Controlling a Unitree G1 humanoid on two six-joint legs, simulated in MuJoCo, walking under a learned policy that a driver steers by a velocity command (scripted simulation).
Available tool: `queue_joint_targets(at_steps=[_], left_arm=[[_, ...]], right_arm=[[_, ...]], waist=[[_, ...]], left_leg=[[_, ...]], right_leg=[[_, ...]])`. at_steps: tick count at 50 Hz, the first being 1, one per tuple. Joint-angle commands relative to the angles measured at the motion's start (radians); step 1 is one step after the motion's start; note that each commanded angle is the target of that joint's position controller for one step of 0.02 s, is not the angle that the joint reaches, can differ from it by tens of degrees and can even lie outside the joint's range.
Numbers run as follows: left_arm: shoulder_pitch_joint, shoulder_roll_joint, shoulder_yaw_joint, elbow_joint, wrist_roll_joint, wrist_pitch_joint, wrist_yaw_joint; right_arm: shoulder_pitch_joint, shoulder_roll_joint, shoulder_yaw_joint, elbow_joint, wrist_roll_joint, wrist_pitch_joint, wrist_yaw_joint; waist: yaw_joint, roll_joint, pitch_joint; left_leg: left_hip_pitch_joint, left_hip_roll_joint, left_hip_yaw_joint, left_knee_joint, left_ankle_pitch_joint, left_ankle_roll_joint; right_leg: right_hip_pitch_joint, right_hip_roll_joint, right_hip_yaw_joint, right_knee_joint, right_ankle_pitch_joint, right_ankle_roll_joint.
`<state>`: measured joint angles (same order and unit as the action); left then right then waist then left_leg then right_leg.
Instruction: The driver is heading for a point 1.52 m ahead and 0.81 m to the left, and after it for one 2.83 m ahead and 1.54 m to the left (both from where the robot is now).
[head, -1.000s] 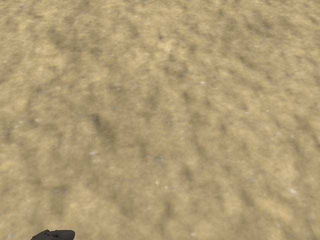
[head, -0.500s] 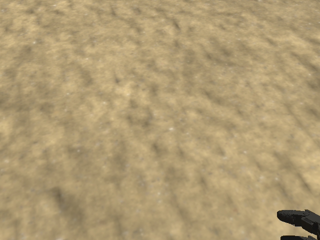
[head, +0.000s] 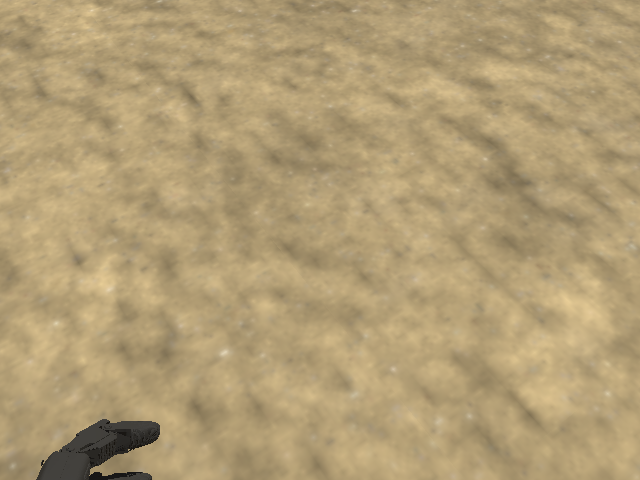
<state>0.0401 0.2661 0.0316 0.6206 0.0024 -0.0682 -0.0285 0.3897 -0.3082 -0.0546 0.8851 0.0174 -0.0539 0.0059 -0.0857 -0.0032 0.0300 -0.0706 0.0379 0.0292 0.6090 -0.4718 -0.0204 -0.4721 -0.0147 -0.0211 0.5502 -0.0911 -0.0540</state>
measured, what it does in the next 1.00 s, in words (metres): walks ahead, turning left: left foot, then right foot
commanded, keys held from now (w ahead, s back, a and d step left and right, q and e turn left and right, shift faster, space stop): q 1.00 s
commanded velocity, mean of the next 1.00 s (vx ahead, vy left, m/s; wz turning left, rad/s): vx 0.10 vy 0.00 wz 0.46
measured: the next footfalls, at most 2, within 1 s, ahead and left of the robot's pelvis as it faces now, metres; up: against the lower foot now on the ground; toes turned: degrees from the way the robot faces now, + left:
left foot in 0.46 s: +0.22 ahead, +0.13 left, +0.00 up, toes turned +16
right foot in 0.88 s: +0.29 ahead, -0.09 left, +0.00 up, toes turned +33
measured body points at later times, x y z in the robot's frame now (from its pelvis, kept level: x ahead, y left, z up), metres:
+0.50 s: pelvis +0.15 +0.02 +0.00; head +0.19 +0.04 +0.45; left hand +0.21 +0.32 -0.12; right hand +0.38 -0.21 -0.08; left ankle +0.19 +0.12 -0.73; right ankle +0.10 -0.11 -0.70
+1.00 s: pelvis +0.19 -0.02 +0.01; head +0.22 -0.02 +0.46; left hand +0.15 +0.29 -0.08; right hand +0.48 -0.18 -0.08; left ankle +0.13 +0.10 -0.66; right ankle +0.25 -0.11 -0.72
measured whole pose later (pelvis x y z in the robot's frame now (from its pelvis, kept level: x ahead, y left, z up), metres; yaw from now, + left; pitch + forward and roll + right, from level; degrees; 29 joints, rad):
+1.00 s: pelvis +0.19 -0.02 +0.01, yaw +32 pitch +2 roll +0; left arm 0.17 0.27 0.07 0.77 0.02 0.00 0.02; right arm 0.17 -0.35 -0.10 0.63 0.01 0.05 -0.03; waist 0.00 0.05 0.03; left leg -0.53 -0.10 -0.13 1.03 -0.44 -0.04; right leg -0.27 0.00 0.01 0.48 -0.24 -0.01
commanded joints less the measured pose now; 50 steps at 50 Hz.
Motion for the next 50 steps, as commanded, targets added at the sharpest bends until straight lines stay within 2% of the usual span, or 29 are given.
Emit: queue_joint_targets(at_steps=[1, 2, 3, 4, 5, 7, 10, 13, 18, 21, 22, 23, 24, 25, 26, 27, 28, 29, 30, 32, 34, 40, 43, 44, 45, 46, 47, 49, 50], left_arm=[[0.360, 0.211, 0.074, 0.017, 0.013, 0.004, 0.015], [0.299, 0.171, 0.058, 0.017, 0.009, -0.001, 0.014], [0.241, 0.136, 0.047, 0.021, 0.008, -0.006, 0.009], [0.187, 0.113, 0.044, 0.024, 0.007, -0.010, 0.004], [0.150, 0.098, 0.040, 0.029, 0.011, -0.015, 0.004], [0.110, 0.103, 0.044, 0.044, 0.023, -0.028, 0.010], [0.080, 0.130, 0.055, 0.067, 0.022, -0.023, 0.035], [0.086, 0.145, 0.059, 0.087, 0.016, 0.000, 0.056], [0.112, 0.182, 0.074, 0.122, -0.006, 0.039, 0.059], [0.101, 0.195, 0.082, 0.128, -0.027, 0.056, 0.061], [0.098, 0.188, 0.082, 0.131, -0.033, 0.060, 0.064], [0.149, 0.171, 0.079, 0.146, -0.025, 0.058, 0.063], [0.148, 0.130, 0.065, 0.108, 0.017, 0.047, 0.057], [0.119, 0.109, 0.050, 0.078, 0.033, 0.045, 0.050], [0.092, 0.151, 0.063, 0.094, 0.009, 0.049, 0.040], [0.070, 0.145, 0.064, 0.088, -0.013, 0.054, 0.040], [0.069, 0.136, 0.065, 0.100, -0.007, 0.060, 0.051], [0.064, 0.152, 0.072, 0.100, 0.005, 0.067, 0.063], [0.075, 0.140, 0.070, 0.103, 0.007, 0.071, 0.064], [0.100, 0.117, 0.064, 0.108, 0.000, 0.072, 0.066], [0.086, 0.105, 0.057, 0.106, -0.001, 0.070, 0.067], [0.068, 0.122, 0.061, 0.095, -0.010, 0.057, 0.047], [0.144, 0.125, 0.070, 0.115, -0.010, 0.041, 0.034], [0.177, 0.174, 0.084, 0.121, 0.002, 0.040, 0.037], [0.157, 0.273, 0.104, 0.112, 0.021, 0.051, 0.045], [0.138, 0.252, 0.100, 0.099, 0.052, 0.050, 0.042], [0.079, 0.196, 0.082, 0.069, 0.048, 0.045, 0.047], [0.009, 0.137, 0.066, 0.053, 0.014, 0.047, 0.058], [0.013, 0.129, 0.061, 0.054, 0.005, 0.049, 0.064]], right_arm=[[0.028, -0.113, -0.005, -0.077, 0.008, -0.037, -0.002], [-0.031, -0.136, -0.016, -0.095, 0.023, -0.036, -0.002], [-0.057, -0.122, -0.016, -0.090, 0.014, -0.028, -0.008], [-0.067, -0.113, -0.021, -0.089, 0.004, -0.014, -0.013], [-0.045, -0.099, -0.022, -0.079, 0.005, 0.005, -0.016], [-0.018, -0.062, -0.021, -0.075, 0.004, 0.035, -0.022], [-0.081, -0.046, -0.020, -0.122, -0.008, 0.053, -0.024], [-0.153, -0.035, -0.017, -0.161, -0.008, 0.055, -0.005], [-0.243, -0.054, -0.029, -0.234, -0.010, 0.070, 0.024], [-0.241, -0.063, -0.040, -0.264, -0.006, 0.078, 0.036], [-0.202, -0.073, -0.048, -0.260, -0.007, 0.076, 0.033], [-0.131, -0.130, -0.071, -0.249, -0.012, 0.073, 0.020], [-0.071, -0.266, -0.105, -0.260, -0.025, 0.072, -0.007], [-0.070, -0.263, -0.095, -0.281, -0.044, 0.068, -0.006], [-0.096, -0.205, -0.077, -0.289, -0.031, 0.058, 0.004], [-0.153, -0.177, -0.070, -0.293, -0.020, 0.050, 0.003], [-0.202, -0.157, -0.067, -0.295, -0.006, 0.051, 0.000], [-0.240, -0.142, -0.061, -0.302, 0.000, 0.056, -0.010], [-0.256, -0.146, -0.061, -0.309, -0.008, 0.063, -0.016], [-0.253, -0.155, -0.066, -0.316, -0.018, 0.069, -0.025], [-0.242, -0.165, -0.072, -0.316, -0.013, 0.071, -0.035], [-0.253, -0.170, -0.076, -0.327, -0.012, 0.089, -0.036], [-0.279, -0.157, -0.070, -0.336, 0.004, 0.101, -0.040], [-0.253, -0.127, -0.061, -0.337, 0.004, 0.102, -0.042], [-0.210, -0.075, -0.049, -0.353, -0.001, 0.098, -0.038], [-0.223, -0.142, -0.070, -0.361, -0.008, 0.085, -0.037], [-0.202, -0.199, -0.091, -0.338, -0.007, 0.084, -0.035], [-0.157, -0.171, -0.094, -0.293, -0.006, 0.104, -0.039], [-0.156, -0.146, -0.087, -0.291, -0.005, 0.112, -0.037]], waist=[[0.196, -0.170, -0.343], [0.175, -0.140, -0.226], [0.141, -0.082, -0.178], [0.110, -0.075, -0.135], [0.078, -0.093, -0.120], [0.045, -0.095, -0.110], [0.042, -0.093, -0.077], [0.071, -0.087, -0.079], [0.104, -0.071, -0.062], [0.089, -0.079, -0.061], [0.063, -0.065, -0.080], [0.041, 0.010, -0.131], [0.047, 0.246, -0.197], [0.036, 0.308, -0.316], [0.013, 0.151, -0.321], [0.042, 0.106, -0.241], [0.067, 0.045, -0.174], [0.084, 0.059, -0.148], [0.100, 0.091, -0.143], [0.106, 0.122, -0.161], [0.094, 0.125, -0.173], [0.070, 0.181, -0.151], [0.115, 0.176, -0.142], [0.113, 0.110, -0.151], [0.055, -0.168, -0.128], [0.079, -0.273, -0.101], [0.062, -0.180, -0.085], [0.042, -0.127, -0.056], [0.052, -0.128, -0.044]], left_leg=[[-0.609, -0.044, -0.153, 0.658, -0.139, 0.011], [-0.638, -0.011, -0.144, 0.665, -0.078, 0.012], [-0.607, 0.028, -0.126, 0.619, -0.024, 0.004], [-0.571, 0.051, -0.119, 0.565, 0.022, -0.005], [-0.500, 0.062, -0.116, 0.539, 0.060, -0.014], [-0.433, 0.046, -0.100, 0.511, 0.132, -0.034], [-0.459, 0.054, -0.087, 0.377, 0.251, -0.047], [-0.429, 0.056, -0.057, 0.233, 0.365, -0.038], [-0.439, 0.044, -0.018, 0.107, 0.291, -0.001], [-0.399, 0.013, 0.021, 0.005, 0.235, 0.042], [-0.311, -0.018, 0.041, -0.089, 0.313, 0.067], [-0.157, -0.022, -0.010, -0.176, 0.567, 0.109], [0.086, 0.195, -0.322, -0.142, 1.093, 0.233], [0.202, 0.365, -0.603, -0.189, 1.118, 0.445], [0.154, 0.335, -0.526, -0.212, 1.018, 0.421], [0.081, 0.275, -0.427, -0.216, 0.890, 0.358], [0.007, 0.220, -0.372, -0.234, 0.764, 0.300], [-0.054, 0.189, -0.344, -0.252, 0.684, 0.270], [-0.115, 0.159, -0.325, -0.262, 0.673, 0.263], [-0.130, 0.142, -0.322, -0.266, 0.662, 0.266], [-0.132, 0.135, -0.336, -0.260, 0.602, 0.260], [-0.172, 0.119, -0.461, -0.259, 0.371, 0.234], [-0.204, 0.074, -0.485, -0.196, 0.362, 0.181], [-0.284, 0.023, -0.440, -0.115, 0.251, 0.129], [-0.471, -0.132, -0.251, 0.099, -0.021, 0.061], [-0.548, -0.150, -0.177, 0.339, -0.160, 0.015], [-0.534, -0.108, -0.205, 0.482, -0.099, -0.001], [-0.551, -0.096, -0.177, 0.590, 0.017, -0.034], [-0.569, -0.090, -0.167, 0.629, 0.049, -0.051]], right_leg=[[0.766, -0.400, 0.615, -0.175, 0.187, -0.258], [0.661, -0.368, 0.430, -0.163, 0.366, -0.227], [0.560, -0.313, 0.309, -0.171, 0.480, -0.198], [0.468, -0.279, 0.233, -0.198, 0.509, -0.177], [0.388, -0.258, 0.173, -0.235, 0.521, -0.163], [0.298, -0.251, 0.096, -0.281, 0.577, -0.174], [0.280, -0.247, 0.002, -0.313, 0.546, -0.173], [0.309, -0.238, -0.067, -0.317, 0.480, -0.161], [0.409, -0.287, -0.079, -0.243, 0.422, -0.152], [0.440, -0.299, -0.082, -0.125, 0.443, -0.115], [0.422, -0.267, -0.114, -0.033, 0.468, -0.078], [0.363, -0.195, -0.153, 0.127, 0.412, -0.014], [0.085, -0.073, -0.197, 0.429, 0.010, 0.079], [-0.128, 0.072, -0.044, 0.675, -0.608, 0.123], [-0.147, 0.025, 0.093, 0.744, -0.602, 0.112], [-0.173, 0.001, 0.097, 0.727, -0.526, 0.098], [-0.184, -0.016, 0.093, 0.650, -0.455, 0.099], [-0.155, -0.027, 0.094, 0.582, -0.393, 0.104], [-0.099, -0.009, 0.079, 0.555, -0.354, 0.114], [-0.055, 0.015, 0.078, 0.462, -0.321, 0.131], [-0.024, 0.022, 0.090, 0.359, -0.292, 0.141], [0.080, 0.049, 0.103, 0.142, -0.262, 0.124], [0.225, 0.050, 0.079, -0.124, -0.127, 0.083], [0.329, -0.059, 0.156, -0.195, -0.087, 0.043], [0.400, -0.283, 0.395, -0.241, 0.028, -0.075], [0.311, -0.406, 0.550, -0.286, 0.098, -0.211], [0.284, -0.374, 0.474, -0.275, 0.102, -0.211], [0.294, -0.257, 0.290, -0.243, 0.075, -0.130], [0.305, -0.243, 0.246, -0.239, 0.106, -0.129]])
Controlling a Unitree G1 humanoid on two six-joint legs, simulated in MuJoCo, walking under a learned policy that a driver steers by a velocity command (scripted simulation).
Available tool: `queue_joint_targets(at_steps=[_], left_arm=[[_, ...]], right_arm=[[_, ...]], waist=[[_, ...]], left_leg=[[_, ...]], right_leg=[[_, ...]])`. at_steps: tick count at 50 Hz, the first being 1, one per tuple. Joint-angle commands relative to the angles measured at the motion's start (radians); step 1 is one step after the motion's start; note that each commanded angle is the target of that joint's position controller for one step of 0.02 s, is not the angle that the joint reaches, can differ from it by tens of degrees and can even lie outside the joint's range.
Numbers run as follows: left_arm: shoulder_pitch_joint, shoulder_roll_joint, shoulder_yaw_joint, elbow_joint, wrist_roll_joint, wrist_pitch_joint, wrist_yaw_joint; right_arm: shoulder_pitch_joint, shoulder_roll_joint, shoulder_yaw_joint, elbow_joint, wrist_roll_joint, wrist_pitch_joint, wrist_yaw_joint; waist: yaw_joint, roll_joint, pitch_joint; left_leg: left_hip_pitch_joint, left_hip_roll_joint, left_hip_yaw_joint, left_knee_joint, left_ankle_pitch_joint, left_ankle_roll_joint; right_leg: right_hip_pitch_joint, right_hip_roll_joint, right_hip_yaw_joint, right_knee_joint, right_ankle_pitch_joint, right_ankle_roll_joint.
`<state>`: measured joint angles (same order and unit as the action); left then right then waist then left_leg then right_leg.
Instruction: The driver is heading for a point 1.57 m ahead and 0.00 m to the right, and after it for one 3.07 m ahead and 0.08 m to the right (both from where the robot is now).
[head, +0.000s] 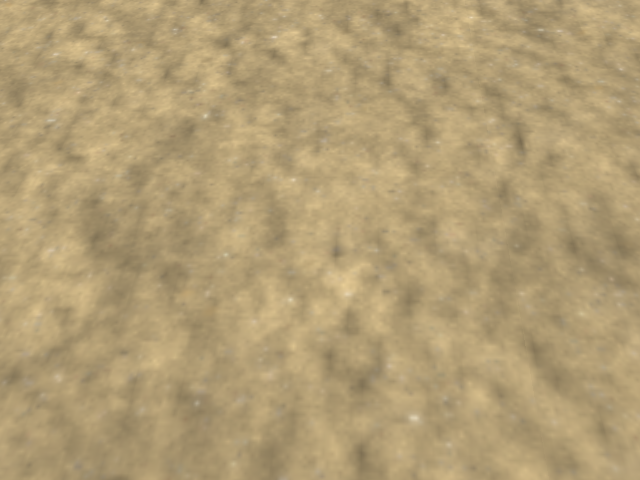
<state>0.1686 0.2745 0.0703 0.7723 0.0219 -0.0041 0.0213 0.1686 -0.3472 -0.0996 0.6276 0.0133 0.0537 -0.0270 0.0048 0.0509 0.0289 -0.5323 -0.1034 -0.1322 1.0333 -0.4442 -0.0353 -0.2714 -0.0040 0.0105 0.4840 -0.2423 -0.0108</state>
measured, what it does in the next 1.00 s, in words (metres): steps on the spot: left foot, then right foot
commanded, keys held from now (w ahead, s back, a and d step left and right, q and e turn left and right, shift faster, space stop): q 0.22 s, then no key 0.78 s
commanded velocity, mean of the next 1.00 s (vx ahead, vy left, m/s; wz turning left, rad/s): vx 0.00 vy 0.00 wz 0.27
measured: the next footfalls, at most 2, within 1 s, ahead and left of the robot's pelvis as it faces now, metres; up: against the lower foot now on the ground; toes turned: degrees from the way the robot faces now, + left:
left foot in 0.30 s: +0.01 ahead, +0.15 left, +0.00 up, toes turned +12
right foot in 0.68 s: +0.05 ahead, -0.09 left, +0.00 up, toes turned +14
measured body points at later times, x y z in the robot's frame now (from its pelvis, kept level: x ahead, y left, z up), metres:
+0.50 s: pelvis -0.01 +0.05 +0.00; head +0.01 +0.08 +0.45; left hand +0.04 +0.36 -0.12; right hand +0.21 -0.17 -0.07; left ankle -0.03 +0.14 -0.74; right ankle +0.00 -0.11 -0.67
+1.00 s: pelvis -0.01 +0.03 +0.00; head +0.00 +0.03 +0.45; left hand +0.03 +0.31 -0.13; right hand +0.16 -0.20 -0.13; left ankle -0.03 +0.14 -0.74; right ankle +0.01 -0.10 -0.74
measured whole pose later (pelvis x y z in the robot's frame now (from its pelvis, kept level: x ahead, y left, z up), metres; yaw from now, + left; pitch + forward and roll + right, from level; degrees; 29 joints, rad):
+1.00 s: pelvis -0.01 +0.03 +0.00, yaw +14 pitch -2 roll +0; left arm 0.18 0.24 0.02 0.90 0.01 -0.01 0.02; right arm 0.18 -0.25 -0.04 0.85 -0.01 0.02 -0.02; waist 0.00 0.00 0.04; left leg -0.21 -0.03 -0.03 0.49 -0.25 0.01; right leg -0.18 -0.02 0.00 0.50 -0.29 0.02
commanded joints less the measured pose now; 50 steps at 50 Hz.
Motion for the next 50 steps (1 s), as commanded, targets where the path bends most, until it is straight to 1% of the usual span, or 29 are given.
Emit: queue_joint_targets(at_steps=[1, 3, 5, 7, 10, 12, 13, 14, 15, 16, 17, 18, 19, 20, 21, 23, 26, 28, 30, 32, 33, 34, 35, 36, 37, 38, 41, 44, 50], left_arm=[[-0.099, 0.122, 0.020, -0.096, -0.014, -0.010, 0.019], [-0.047, 0.133, 0.024, -0.088, -0.007, 0.001, 0.028], [-0.008, 0.159, 0.034, -0.082, -0.006, 0.009, 0.031], [-0.015, 0.187, 0.045, -0.086, -0.010, 0.013, 0.025], [-0.033, 0.215, 0.057, -0.089, -0.021, 0.015, 0.008], [-0.031, 0.222, 0.059, -0.082, -0.036, 0.012, 0.001], [-0.044, 0.221, 0.058, -0.078, -0.047, 0.012, -0.002], [-0.045, 0.204, 0.052, -0.069, -0.057, 0.011, -0.003], [0.013, 0.161, 0.038, -0.043, -0.049, 0.007, -0.009], [0.018, 0.074, 0.005, -0.073, 0.012, 0.000, -0.020], [-0.051, 0.110, 0.016, -0.099, 0.002, 0.002, -0.009], [-0.082, 0.165, 0.032, -0.093, -0.020, 0.009, -0.001], [-0.077, 0.161, 0.035, -0.085, -0.031, 0.015, 0.002], [-0.054, 0.155, 0.037, -0.060, -0.027, 0.021, 0.009], [-0.041, 0.160, 0.040, -0.052, -0.019, 0.026, 0.013], [-0.002, 0.138, 0.034, -0.035, -0.022, 0.027, 0.010], [-0.019, 0.099, 0.015, -0.033, -0.024, 0.028, 0.007], [-0.040, 0.098, 0.009, -0.039, -0.022, 0.028, 0.005], [-0.033, 0.109, 0.009, -0.035, -0.026, 0.026, 0.004], [0.007, 0.098, 0.005, -0.014, -0.023, 0.019, 0.000], [0.027, 0.094, 0.000, -0.005, -0.011, 0.013, -0.003], [0.038, 0.128, 0.002, -0.003, 0.001, 0.008, -0.002], [0.030, 0.196, 0.015, -0.002, -0.006, 0.007, 0.002], [0.001, 0.167, 0.013, 0.012, -0.018, 0.004, -0.005], [-0.020, 0.122, 0.001, 0.004, -0.014, -0.002, -0.011], [-0.024, 0.107, -0.004, 0.012, -0.006, -0.007, -0.010], [-0.005, 0.101, -0.011, 0.033, -0.009, -0.023, -0.006], [0.006, 0.100, -0.015, 0.053, -0.012, -0.022, 0.001], [0.006, 0.096, -0.021, 0.091, -0.013, -0.019, 0.006]], right_arm=[[0.052, -0.086, -0.035, -0.043, 0.004, 0.007, -0.001], [-0.011, -0.060, -0.022, -0.075, 0.015, 0.004, 0.003], [-0.050, -0.046, -0.013, -0.099, 0.012, 0.002, 0.009], [-0.059, -0.032, -0.003, -0.113, 0.006, 0.002, 0.019], [-0.042, -0.046, -0.005, -0.118, 0.007, 0.008, 0.030], [-0.024, -0.049, -0.009, -0.117, 0.008, 0.014, 0.037], [0.007, -0.043, -0.010, -0.107, 0.006, 0.014, 0.040], [0.055, -0.043, -0.014, -0.086, 0.003, 0.013, 0.039], [0.085, -0.079, -0.024, -0.077, 0.000, 0.011, 0.031], [0.110, -0.184, -0.043, -0.094, -0.007, 0.006, 0.012], [0.084, -0.180, -0.032, -0.110, -0.039, -0.015, 0.019], [0.078, -0.135, -0.018, -0.101, -0.046, -0.035, 0.028], [0.034, -0.109, -0.008, -0.084, -0.040, -0.049, 0.028], [-0.008, -0.096, -0.004, -0.080, -0.028, -0.053, 0.025], [-0.040, -0.082, 0.005, -0.076, -0.019, -0.054, 0.022], [-0.057, -0.046, 0.021, -0.067, -0.025, -0.057, 0.014], [-0.066, -0.036, 0.025, -0.046, -0.027, -0.057, 0.011], [-0.053, -0.053, 0.021, -0.025, -0.028, -0.053, 0.013], [-0.053, -0.053, 0.024, -0.005, -0.028, -0.050, 0.017], [-0.078, -0.031, 0.036, 0.013, -0.018, -0.051, 0.020], [-0.064, -0.014, 0.043, 0.031, -0.013, -0.054, 0.022], [-0.028, 0.002, 0.049, 0.047, -0.026, -0.062, 0.024], [0.011, -0.008, 0.044, 0.052, -0.039, -0.070, 0.031], [-0.005, 0.000, 0.045, 0.058, -0.040, -0.068, 0.028], [-0.052, -0.024, 0.041, 0.064, -0.038, -0.063, 0.024], [-0.068, -0.018, 0.039, 0.065, -0.032, -0.057, 0.018], [-0.051, -0.004, 0.039, 0.089, -0.030, -0.041, 0.010], [-0.038, 0.005, 0.037, 0.120, -0.027, -0.044, 0.008], [-0.014, 0.002, 0.033, 0.189, -0.023, -0.048, 0.002]], waist=[[-0.028, -0.183, -0.036], [0.014, -0.208, -0.040], [0.044, -0.221, -0.066], [0.050, -0.229, -0.085], [0.043, -0.244, -0.093], [0.032, -0.243, -0.092], [0.006, -0.229, -0.094], [-0.020, -0.207, -0.101], [-0.021, -0.114, -0.123], [0.006, 0.198, -0.168], [-0.038, 0.224, -0.173], [-0.062, 0.121, -0.159], [-0.033, 0.108, -0.124], [-0.015, 0.082, -0.107], [-0.003, 0.091, -0.092], [0.019, 0.093, -0.114], [0.004, 0.089, -0.106], [-0.017, 0.092, -0.092], [-0.023, 0.094, -0.076], [0.010, 0.073, -0.064], [0.028, 0.043, -0.060], [0.013, -0.009, -0.079], [-0.041, -0.125, -0.082], [-0.040, -0.189, -0.079], [-0.013, -0.154, -0.048], [-0.010, -0.141, -0.048], [-0.004, -0.112, -0.032], [0.002, -0.081, -0.028], [0.003, -0.048, -0.022]], left_leg=[[-0.106, 0.057, 0.024, 0.194, 0.045, -0.047], [-0.133, 0.080, 0.065, 0.097, 0.072, -0.067], [-0.116, 0.109, 0.082, -0.006, 0.057, -0.077], [-0.038, 0.133, 0.112, -0.111, 0.034, -0.071], [0.088, 0.129, 0.169, -0.244, 0.038, -0.046], [0.150, 0.120, 0.181, -0.358, 0.071, -0.016], [0.211, 0.108, 0.193, -0.466, 0.138, 0.010], [0.309, 0.087, 0.203, -0.600, 0.244, 0.043], [0.461, 0.114, 0.130, -0.678, 0.411, 0.077], [0.651, 0.381, -0.199, -0.654, 0.837, 0.166], [0.529, 0.524, -0.312, -0.657, 0.895, 0.364], [0.482, 0.468, -0.240, -0.677, 0.808, 0.369], [0.454, 0.400, -0.164, -0.680, 0.720, 0.314], [0.445, 0.355, -0.120, -0.685, 0.647, 0.270], [0.418, 0.338, -0.094, -0.687, 0.680, 0.257], [0.393, 0.310, -0.051, -0.692, 0.711, 0.255], [0.399, 0.293, -0.040, -0.692, 0.612, 0.249], [0.385, 0.305, -0.068, -0.696, 0.537, 0.262], [0.364, 0.313, -0.103, -0.698, 0.465, 0.269], [0.326, 0.292, -0.108, -0.683, 0.389, 0.243], [0.292, 0.269, -0.096, -0.679, 0.344, 0.203], [0.258, 0.229, -0.075, -0.657, 0.290, 0.152], [0.242, 0.164, -0.015, -0.633, 0.227, 0.113], [0.317, 0.118, 0.045, -0.634, 0.198, 0.077], [0.346, 0.117, 0.048, -0.612, 0.207, 0.066], [0.356, 0.121, 0.048, -0.603, 0.226, 0.071], [0.342, 0.130, 0.035, -0.612, 0.276, 0.083], [0.337, 0.130, 0.037, -0.616, 0.294, 0.078], [0.350, 0.129, 0.044, -0.619, 0.333, 0.065]], right_leg=[[0.107, -0.233, 0.165, -0.177, 0.275, -0.175], [0.185, -0.234, 0.125, -0.177, 0.301, -0.190], [0.254, -0.265, 0.115, -0.167, 0.342, -0.206], [0.247, -0.284, 0.083, -0.159, 0.370, -0.210], [0.199, -0.301, 0.039, -0.146, 0.411, -0.205], [0.191, -0.311, 0.035, -0.113, 0.415, -0.191], [0.176, -0.303, 0.021, -0.077, 0.412, -0.172], [0.136, -0.281, -0.006, -0.022, 0.376, -0.134], [0.034, -0.237, -0.065, 0.078, 0.253, -0.061], [-0.215, -0.127, -0.154, 0.359, -0.222, 0.045], [-0.321, -0.045, -0.059, 0.551, -0.444, 0.084], [-0.311, -0.066, 0.003, 0.645, -0.415, 0.085], [-0.313, -0.073, 0.022, 0.652, -0.349, 0.079], [-0.313, -0.079, 0.028, 0.631, -0.287, 0.081], [-0.292, -0.075, 0.028, 0.625, -0.225, 0.091], [-0.218, -0.061, 0.022, 0.598, -0.145, 0.104], [-0.150, -0.068, 0.019, 0.392, -0.124, 0.108], [-0.097, -0.062, 0.010, 0.287, -0.151, 0.102], [-0.053, -0.055, 0.005, 0.200, -0.154, 0.093], [0.038, -0.045, -0.007, 0.026, -0.036, 0.073], [0.118, -0.050, 0.002, -0.100, 0.118, 0.056], [0.200, -0.104, 0.068, -0.103, 0.275, 0.035], [0.205, -0.147, 0.086, -0.050, 0.349, -0.003], [0.090, -0.132, 0.087, -0.064, 0.150, -0.039], [0.041, -0.110, 0.079, -0.088, 0.062, -0.028], [0.026, -0.102, 0.070, -0.096, 0.042, -0.010], [0.042, -0.082, 0.048, -0.082, 0.069, 0.015], [0.055, -0.075, 0.042, -0.077, 0.074, 0.013], [0.066, -0.064, 0.035, -0.079, 0.086, 0.007]])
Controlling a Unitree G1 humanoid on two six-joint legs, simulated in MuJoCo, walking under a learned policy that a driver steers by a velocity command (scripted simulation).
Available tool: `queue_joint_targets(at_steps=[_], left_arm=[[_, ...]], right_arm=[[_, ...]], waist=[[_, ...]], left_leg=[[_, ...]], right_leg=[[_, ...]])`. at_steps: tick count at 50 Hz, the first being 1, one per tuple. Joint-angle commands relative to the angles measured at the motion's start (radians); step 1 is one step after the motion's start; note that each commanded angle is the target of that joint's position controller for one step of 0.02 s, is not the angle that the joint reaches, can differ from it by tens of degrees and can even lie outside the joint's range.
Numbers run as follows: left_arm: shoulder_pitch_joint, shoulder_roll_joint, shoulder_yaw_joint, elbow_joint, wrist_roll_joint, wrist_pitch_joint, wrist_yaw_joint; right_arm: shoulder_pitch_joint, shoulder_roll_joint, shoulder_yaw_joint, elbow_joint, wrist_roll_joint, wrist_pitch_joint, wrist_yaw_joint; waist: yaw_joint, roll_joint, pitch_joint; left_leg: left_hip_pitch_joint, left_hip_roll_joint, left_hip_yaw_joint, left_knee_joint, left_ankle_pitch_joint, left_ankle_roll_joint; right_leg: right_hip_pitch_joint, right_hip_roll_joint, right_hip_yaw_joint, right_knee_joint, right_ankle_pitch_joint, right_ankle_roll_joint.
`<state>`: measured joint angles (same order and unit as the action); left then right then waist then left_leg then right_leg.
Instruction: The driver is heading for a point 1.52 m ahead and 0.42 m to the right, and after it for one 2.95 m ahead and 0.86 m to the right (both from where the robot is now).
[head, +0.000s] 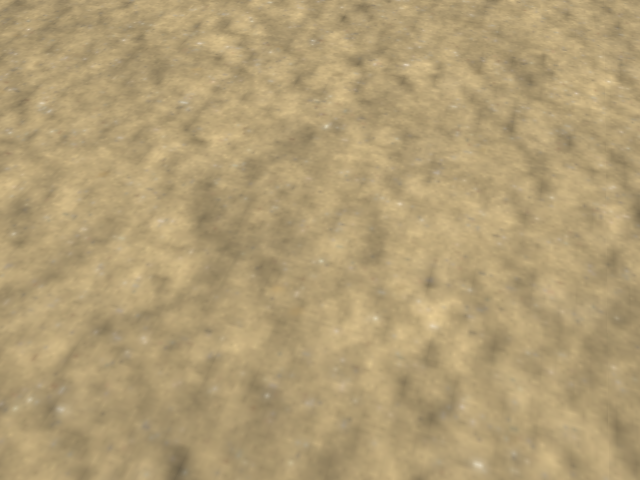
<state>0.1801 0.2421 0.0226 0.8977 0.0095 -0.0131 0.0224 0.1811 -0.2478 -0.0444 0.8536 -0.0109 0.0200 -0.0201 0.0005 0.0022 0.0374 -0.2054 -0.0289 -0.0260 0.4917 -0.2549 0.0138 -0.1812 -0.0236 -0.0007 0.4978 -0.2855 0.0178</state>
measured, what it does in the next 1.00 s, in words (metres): walks ahead: right foot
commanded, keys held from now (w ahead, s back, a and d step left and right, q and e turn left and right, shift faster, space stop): no key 0.02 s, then w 0.98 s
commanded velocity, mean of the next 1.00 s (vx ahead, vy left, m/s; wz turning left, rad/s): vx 0.37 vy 0.00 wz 0.01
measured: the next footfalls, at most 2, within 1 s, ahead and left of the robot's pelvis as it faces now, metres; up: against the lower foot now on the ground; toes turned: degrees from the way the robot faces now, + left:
right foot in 0.70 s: +0.42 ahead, -0.13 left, +0.00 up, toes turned -2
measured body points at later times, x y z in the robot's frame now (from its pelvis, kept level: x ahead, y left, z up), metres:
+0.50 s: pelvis +0.12 +0.01 +0.01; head +0.14 +0.03 +0.46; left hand +0.29 +0.27 -0.11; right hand +0.06 -0.24 -0.13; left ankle +0.01 +0.11 -0.74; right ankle +0.19 -0.13 -0.67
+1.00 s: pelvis +0.39 -0.05 +0.01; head +0.40 -0.05 +0.46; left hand +0.41 +0.22 -0.12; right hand +0.54 -0.32 -0.10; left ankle +0.53 +0.14 -0.67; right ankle +0.38 -0.12 -0.74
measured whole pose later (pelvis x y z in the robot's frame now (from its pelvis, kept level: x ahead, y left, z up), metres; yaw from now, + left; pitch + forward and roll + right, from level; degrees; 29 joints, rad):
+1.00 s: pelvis +0.39 -0.05 +0.01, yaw +0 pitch +0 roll -2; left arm 0.33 0.26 0.04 0.95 0.00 -0.10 -0.02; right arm 0.14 -0.29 -0.06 0.86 0.00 -0.07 -0.02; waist 0.06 0.04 0.02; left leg -0.68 0.15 -0.05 0.89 -0.07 0.00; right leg -0.10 0.09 -0.05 0.23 -0.14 -0.08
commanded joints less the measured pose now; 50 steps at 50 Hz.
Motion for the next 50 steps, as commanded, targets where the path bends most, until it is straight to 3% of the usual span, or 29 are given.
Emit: queue_joint_targets(at_steps=[1, 3, 5, 7, 10, 12, 13, 14, 15, 16, 17, 18, 19, 22, 26, 28, 30, 32, 34, 35, 36, 37, 38, 39, 40, 41, 44, 47, 50], left_arm=[[-0.005, 0.127, 0.025, -0.027, -0.001, -0.010, 0.005], [0.018, 0.136, 0.030, -0.006, -0.011, -0.004, 0.008], [0.018, 0.142, 0.033, -0.010, -0.021, -0.005, 0.013], [0.055, 0.152, 0.036, -0.004, -0.030, -0.027, 0.012], [0.111, 0.202, 0.056, 0.020, -0.036, -0.051, 0.004], [0.060, 0.198, 0.054, 0.002, -0.040, -0.051, -0.003], [-0.007, 0.177, 0.048, -0.022, -0.042, -0.049, -0.007], [-0.074, 0.131, 0.034, -0.055, -0.040, -0.054, -0.010], [-0.107, 0.090, 0.025, -0.092, -0.029, -0.074, -0.011], [-0.108, 0.120, 0.031, -0.105, -0.029, -0.094, -0.009], [-0.067, 0.144, 0.039, -0.093, -0.049, -0.102, -0.016], [-0.047, 0.128, 0.034, -0.083, -0.061, -0.106, -0.025], [-0.067, 0.123, 0.034, -0.088, -0.058, -0.107, -0.033], [-0.115, 0.083, 0.029, -0.108, -0.035, -0.098, -0.057], [-0.271, 0.029, 0.000, -0.173, -0.027, -0.089, -0.068], [-0.302, 0.061, 0.006, -0.192, -0.036, -0.084, -0.065], [-0.307, 0.096, 0.015, -0.204, -0.040, -0.082, -0.065], [-0.246, 0.135, 0.034, -0.194, -0.037, -0.083, -0.065], [0.000, 0.189, 0.071, -0.120, -0.039, -0.074, -0.054], [0.170, 0.229, 0.087, -0.080, -0.034, -0.068, -0.044], [0.257, 0.311, 0.101, -0.051, -0.011, -0.066, -0.048], [0.225, 0.223, 0.076, -0.051, -0.020, -0.068, -0.054], [0.122, 0.183, 0.062, -0.063, -0.025, -0.075, -0.054], [0.040, 0.158, 0.054, -0.081, -0.019, -0.082, -0.056], [-0.014, 0.139, 0.049, -0.085, -0.007, -0.090, -0.061], [-0.043, 0.115, 0.042, -0.085, 0.004, -0.098, -0.063], [-0.028, 0.117, 0.041, -0.059, -0.005, -0.108, -0.064], [0.033, 0.160, 0.051, -0.034, -0.006, -0.107, -0.043], [0.083, 0.176, 0.053, -0.018, -0.014, -0.097, -0.026]], right_arm=[[-0.024, -0.099, -0.022, -0.026, 0.002, -0.014, -0.007], [0.002, -0.110, -0.028, 0.002, 0.011, -0.011, -0.012], [0.004, -0.114, -0.031, 0.004, 0.020, -0.018, -0.015], [-0.002, -0.096, -0.027, 0.002, 0.028, -0.050, -0.009], [-0.030, -0.062, -0.023, -0.004, 0.038, -0.097, 0.011], [0.014, -0.061, -0.023, 0.015, 0.045, -0.111, 0.022], [0.104, -0.076, -0.030, 0.056, 0.047, -0.113, 0.023], [0.200, -0.125, -0.047, 0.099, 0.043, -0.118, 0.023], [0.324, -0.218, -0.076, 0.140, 0.046, -0.120, 0.024], [0.368, -0.219, -0.071, 0.137, 0.028, -0.126, 0.034], [0.325, -0.157, -0.050, 0.127, 0.012, -0.133, 0.036], [0.294, -0.130, -0.041, 0.114, 0.010, -0.135, 0.037], [0.276, -0.119, -0.034, 0.112, 0.015, -0.132, 0.039], [0.274, -0.072, -0.010, 0.118, 0.018, -0.105, 0.031], [0.254, -0.138, -0.014, 0.105, 0.015, -0.100, 0.000], [0.289, -0.164, -0.022, 0.123, 0.024, -0.108, -0.003], [0.287, -0.163, -0.026, 0.132, 0.034, -0.110, -0.002], [0.267, -0.176, -0.033, 0.130, 0.028, -0.103, 0.000], [0.250, -0.173, -0.034, 0.122, 0.014, -0.081, 0.000], [0.255, -0.147, -0.022, 0.103, 0.002, -0.076, 0.000], [0.394, 0.010, 0.019, 0.091, 0.007, -0.092, 0.011], [0.353, -0.053, 0.009, 0.105, 0.029, -0.121, 0.020], [0.248, -0.129, -0.014, 0.064, 0.059, -0.138, 0.026], [0.178, -0.143, -0.015, 0.044, 0.061, -0.146, 0.021], [0.150, -0.136, -0.020, 0.039, 0.048, -0.144, 0.013], [0.169, -0.125, -0.025, 0.045, 0.035, -0.131, 0.008], [0.181, -0.082, -0.021, 0.042, 0.025, -0.097, 0.002], [0.053, -0.096, -0.025, -0.008, 0.011, -0.092, -0.002], [-0.048, -0.082, -0.019, -0.037, 0.010, -0.105, 0.007]], waist=[[0.007, 0.003, -0.030], [0.006, -0.002, -0.035], [0.007, -0.017, 0.050], [0.018, -0.049, 0.099], [0.019, -0.168, 0.087], [-0.023, -0.177, 0.095], [-0.072, -0.153, 0.081], [-0.110, -0.050, 0.070], [-0.134, 0.195, 0.025], [-0.150, 0.254, 0.000], [-0.103, 0.135, 0.010], [-0.079, 0.095, 0.009], [-0.069, 0.062, 0.029], [-0.056, 0.083, 0.036], [-0.074, 0.078, 0.086], [-0.072, 0.104, 0.101], [-0.049, 0.105, 0.107], [0.001, 0.114, 0.043], [0.125, 0.120, -0.117], [0.188, 0.064, -0.226], [0.106, -0.236, -0.392], [0.124, -0.231, -0.388], [0.100, -0.180, -0.195], [0.069, -0.080, -0.110], [0.033, -0.035, -0.059], [-0.006, -0.054, -0.055], [-0.037, -0.070, -0.028], [-0.012, -0.042, 0.017], [0.021, -0.034, 0.024]], left_leg=[[0.026, 0.055, -0.062, -0.078, 0.149, 0.015], [0.009, 0.022, -0.032, -0.059, -0.128, 0.029], [-0.102, 0.019, -0.040, -0.044, -0.394, 0.053], [-0.180, 0.028, -0.046, -0.001, -0.392, 0.064], [-0.235, 0.009, 0.044, 0.155, -0.177, 0.052], [-0.111, 0.019, 0.043, 0.062, -0.163, 0.081], [0.041, 0.019, 0.034, -0.027, -0.120, 0.093], [0.160, 0.074, -0.094, -0.098, -0.133, 0.118], [0.362, 0.225, -0.385, -0.210, -0.095, 0.198], [0.467, 0.370, -0.615, -0.263, 0.073, 0.284], [0.482, 0.381, -0.566, -0.232, 0.148, 0.288], [0.492, 0.361, -0.486, -0.230, 0.175, 0.267], [0.484, 0.344, -0.405, -0.246, 0.229, 0.242], [0.379, 0.266, -0.219, -0.302, 0.378, 0.186], [0.131, 0.193, -0.082, -0.398, 0.320, 0.170], [0.123, 0.222, -0.081, -0.432, 0.290, 0.167], [0.188, 0.254, -0.070, -0.412, 0.344, 0.150], [0.271, 0.273, -0.049, -0.303, 0.614, 0.123], [0.248, 0.226, 0.000, 0.004, 0.875, 0.084], [0.040, 0.188, 0.009, 0.278, 0.663, 0.059], [-0.314, -0.010, 0.015, 0.694, -0.012, -0.005], [-0.421, -0.019, -0.119, 0.851, -0.288, 0.013], [-0.516, 0.038, -0.102, 0.899, -0.229, 0.031], [-0.484, 0.095, -0.079, 0.856, -0.134, 0.045], [-0.438, 0.135, -0.065, 0.791, -0.068, 0.044], [-0.367, 0.169, -0.075, 0.742, -0.027, 0.046], [-0.327, 0.190, -0.058, 0.648, 0.003, 0.023], [-0.446, 0.203, -0.051, 0.483, 0.148, -0.013], [-0.451, 0.178, -0.026, 0.277, 0.313, -0.027]], right_leg=[[-0.024, -0.042, 0.045, -0.094, 0.132, -0.022], [-0.039, -0.017, 0.029, -0.089, -0.123, -0.045], [-0.109, -0.034, 0.074, -0.107, -0.394, -0.088], [-0.105, -0.092, 0.172, -0.145, -0.471, -0.136], [-0.015, -0.257, 0.413, -0.279, -0.477, -0.233], [-0.094, -0.254, 0.394, -0.274, -0.390, -0.228], [-0.174, -0.195, 0.302, -0.224, -0.303, -0.186], [-0.265, -0.094, 0.155, -0.063, -0.142, -0.120], [-0.445, 0.040, -0.028, 0.272, -0.031, -0.041], [-0.618, 0.065, 0.020, 0.515, -0.238, -0.025], [-0.692, 0.017, 0.081, 0.649, -0.256, -0.048], [-0.737, -0.016, 0.089, 0.696, -0.189, -0.071], [-0.777, -0.049, 0.069, 0.689, -0.122, -0.082], [-0.694, -0.086, 0.007, 0.554, 0.024, -0.060], [-0.448, -0.026, -0.068, 0.193, 0.245, -0.010], [-0.370, -0.008, -0.059, 0.103, 0.308, -0.019], [-0.357, -0.007, -0.032, 0.041, 0.326, -0.049], [-0.273, 0.017, -0.035, 0.034, 0.289, -0.086], [0.024, 0.069, -0.074, 0.049, 0.234, -0.135], [0.313, -0.053, 0.063, 0.080, 0.188, -0.183], [0.611, -0.322, 0.583, -0.056, -0.125, -0.351], [0.565, -0.345, 0.813, -0.242, -0.269, -0.353], [0.408, -0.324, 0.673, -0.264, -0.265, -0.306], [0.247, -0.289, 0.532, -0.283, -0.156, -0.279], [0.109, -0.251, 0.423, -0.304, -0.029, -0.262], [0.029, -0.211, 0.341, -0.327, 0.045, -0.246], [-0.080, -0.184, 0.238, -0.394, 0.100, -0.267], [-0.056, -0.185, 0.198, -0.430, 0.130, -0.276], [-0.014, -0.156, 0.128, -0.426, 0.191, -0.244]])
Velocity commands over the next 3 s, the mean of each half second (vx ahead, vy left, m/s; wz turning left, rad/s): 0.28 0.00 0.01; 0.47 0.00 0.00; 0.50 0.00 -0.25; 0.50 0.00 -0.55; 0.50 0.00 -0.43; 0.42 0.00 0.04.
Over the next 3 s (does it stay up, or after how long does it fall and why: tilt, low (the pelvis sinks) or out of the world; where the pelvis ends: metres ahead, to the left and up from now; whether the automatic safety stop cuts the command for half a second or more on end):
stays up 1.34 -0.42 0.01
